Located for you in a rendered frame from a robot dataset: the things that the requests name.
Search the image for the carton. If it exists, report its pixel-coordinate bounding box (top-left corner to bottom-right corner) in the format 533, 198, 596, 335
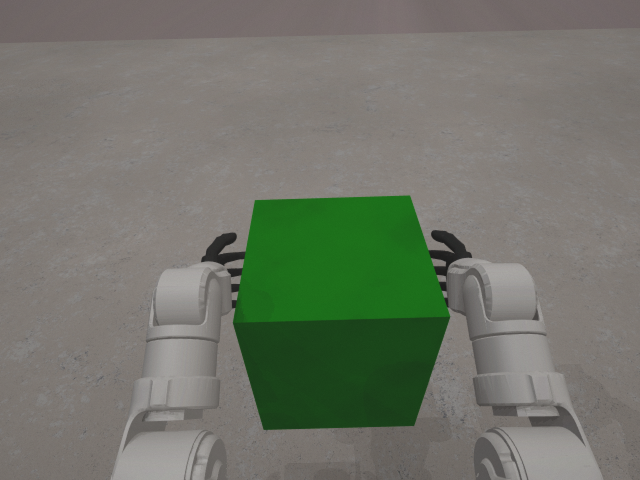
233, 195, 450, 430

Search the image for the left robot hand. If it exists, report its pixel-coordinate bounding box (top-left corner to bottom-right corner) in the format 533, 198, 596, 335
201, 233, 245, 308

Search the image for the robot right forearm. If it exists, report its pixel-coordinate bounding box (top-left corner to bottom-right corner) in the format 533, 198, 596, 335
446, 258, 603, 480

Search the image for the left robot upper arm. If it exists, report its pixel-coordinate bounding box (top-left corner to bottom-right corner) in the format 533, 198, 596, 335
113, 430, 228, 480

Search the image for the robot left forearm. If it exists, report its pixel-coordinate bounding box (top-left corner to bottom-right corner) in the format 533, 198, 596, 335
110, 261, 232, 480

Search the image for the right robot hand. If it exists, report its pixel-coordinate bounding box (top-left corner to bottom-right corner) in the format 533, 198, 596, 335
428, 230, 472, 307

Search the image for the right robot upper arm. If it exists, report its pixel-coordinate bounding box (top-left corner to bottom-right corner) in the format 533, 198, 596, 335
474, 426, 602, 480

